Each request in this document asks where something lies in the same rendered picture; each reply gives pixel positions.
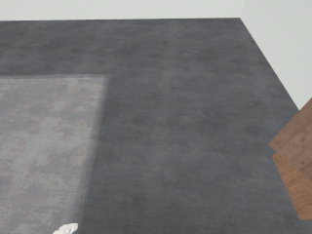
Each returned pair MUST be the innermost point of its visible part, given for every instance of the cupboard door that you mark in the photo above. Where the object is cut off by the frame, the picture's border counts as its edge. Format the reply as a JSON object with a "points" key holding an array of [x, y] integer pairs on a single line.
{"points": [[294, 141]]}

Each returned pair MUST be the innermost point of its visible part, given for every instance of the robot left hand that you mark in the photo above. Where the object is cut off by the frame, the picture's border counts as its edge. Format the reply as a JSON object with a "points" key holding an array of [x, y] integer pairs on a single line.
{"points": [[67, 229]]}

